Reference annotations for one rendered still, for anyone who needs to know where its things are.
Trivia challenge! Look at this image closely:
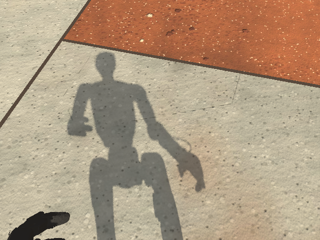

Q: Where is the left robot hand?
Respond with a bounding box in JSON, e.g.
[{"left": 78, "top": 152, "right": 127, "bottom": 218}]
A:
[{"left": 7, "top": 211, "right": 70, "bottom": 240}]

